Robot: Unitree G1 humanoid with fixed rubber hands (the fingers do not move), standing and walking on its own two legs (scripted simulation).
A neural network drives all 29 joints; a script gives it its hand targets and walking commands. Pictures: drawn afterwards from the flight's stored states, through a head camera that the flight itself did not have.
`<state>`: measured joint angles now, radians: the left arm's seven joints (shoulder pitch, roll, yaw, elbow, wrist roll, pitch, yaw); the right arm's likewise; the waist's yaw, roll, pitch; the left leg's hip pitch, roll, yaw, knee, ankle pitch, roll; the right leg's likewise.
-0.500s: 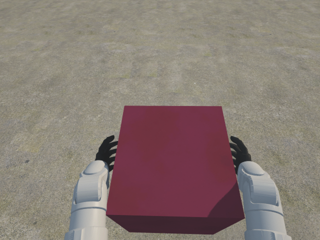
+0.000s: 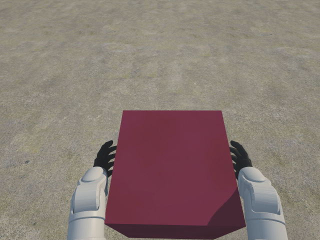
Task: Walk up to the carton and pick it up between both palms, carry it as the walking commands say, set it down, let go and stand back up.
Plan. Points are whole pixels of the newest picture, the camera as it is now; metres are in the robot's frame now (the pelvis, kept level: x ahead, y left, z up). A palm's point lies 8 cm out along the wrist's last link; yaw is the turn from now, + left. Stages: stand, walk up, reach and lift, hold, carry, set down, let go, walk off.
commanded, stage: reach and lift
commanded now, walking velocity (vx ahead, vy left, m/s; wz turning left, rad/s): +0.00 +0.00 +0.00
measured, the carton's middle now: (171, 179) +0.29 +0.00 -0.04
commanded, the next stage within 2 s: hold in 0.12 s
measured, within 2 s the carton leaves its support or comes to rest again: neither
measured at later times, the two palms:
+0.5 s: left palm (101, 173) +0.26 +0.18 +0.04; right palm (244, 175) +0.26 -0.17 +0.03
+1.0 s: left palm (103, 172) +0.27 +0.18 +0.03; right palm (245, 174) +0.27 -0.18 +0.03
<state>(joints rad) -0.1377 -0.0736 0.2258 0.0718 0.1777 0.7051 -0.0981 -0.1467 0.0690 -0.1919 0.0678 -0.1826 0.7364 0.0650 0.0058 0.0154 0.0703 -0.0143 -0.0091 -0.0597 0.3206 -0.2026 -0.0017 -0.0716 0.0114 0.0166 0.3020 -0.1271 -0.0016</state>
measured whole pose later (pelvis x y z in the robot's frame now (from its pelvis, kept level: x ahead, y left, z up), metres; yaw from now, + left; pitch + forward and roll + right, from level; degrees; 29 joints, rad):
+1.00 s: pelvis +0.00 +0.00 -0.01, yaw -1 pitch -2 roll +0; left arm -0.13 -0.08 0.22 0.05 0.15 0.75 -0.07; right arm -0.13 0.06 -0.19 0.04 -0.17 0.77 0.06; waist 0.01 0.01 -0.01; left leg -0.16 -0.01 -0.05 0.47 -0.26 -0.01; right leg -0.22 0.02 0.03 0.45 -0.18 0.00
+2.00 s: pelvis -0.14 -0.16 -0.03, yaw -33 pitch +5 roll -1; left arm 0.08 -0.13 0.15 -0.55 0.01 1.12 0.05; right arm 0.08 0.08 -0.15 -0.54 0.02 1.13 -0.06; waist 0.00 0.02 -0.09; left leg -0.50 0.08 0.13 0.86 -0.48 -0.07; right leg -0.53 0.08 -0.03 0.63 -0.19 -0.06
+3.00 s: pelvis -0.42 -0.29 -0.02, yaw -70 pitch +2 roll -4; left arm 0.03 -0.10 0.15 -0.57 0.02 1.16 0.04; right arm 0.06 0.13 -0.17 -0.56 -0.04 1.14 -0.03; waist 0.02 0.04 -0.08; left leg -0.34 0.36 0.23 0.60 -0.25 -0.13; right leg -0.42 -0.07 -0.10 0.73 -0.36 0.06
